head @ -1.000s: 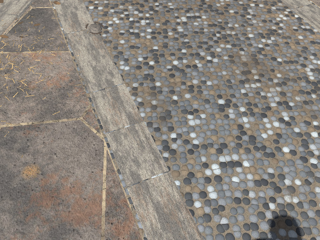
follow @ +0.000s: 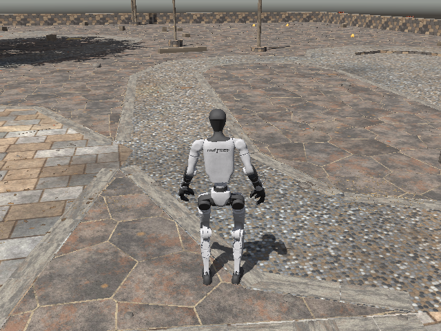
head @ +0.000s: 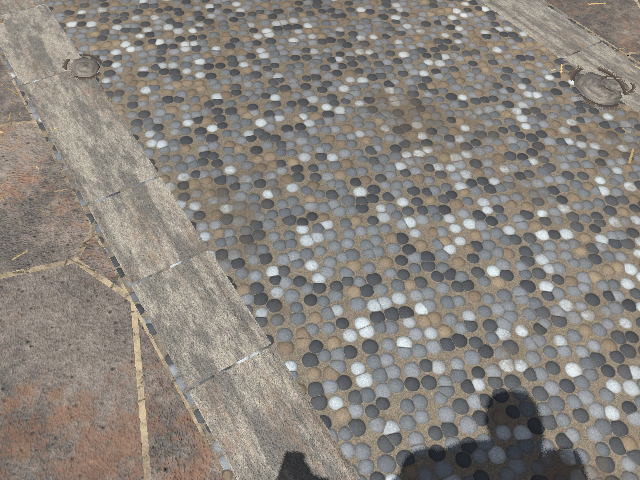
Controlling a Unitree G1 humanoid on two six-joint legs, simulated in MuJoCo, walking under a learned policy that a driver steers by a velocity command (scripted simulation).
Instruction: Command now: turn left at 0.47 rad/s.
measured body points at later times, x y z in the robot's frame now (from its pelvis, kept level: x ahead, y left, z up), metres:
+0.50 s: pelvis +0.12 +0.01 +0.01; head +0.14 +0.04 +0.46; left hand +0.26 +0.31 -0.08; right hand +0.23 -0.27 -0.09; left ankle -0.02 +0.10 -0.73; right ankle +0.27 -0.09 -0.71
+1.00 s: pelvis +0.25 +0.02 +0.01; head +0.25 +0.03 +0.46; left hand +0.30 +0.30 -0.12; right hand +0.44 -0.20 -0.10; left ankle +0.22 +0.16 -0.73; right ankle +0.27 -0.09 -0.73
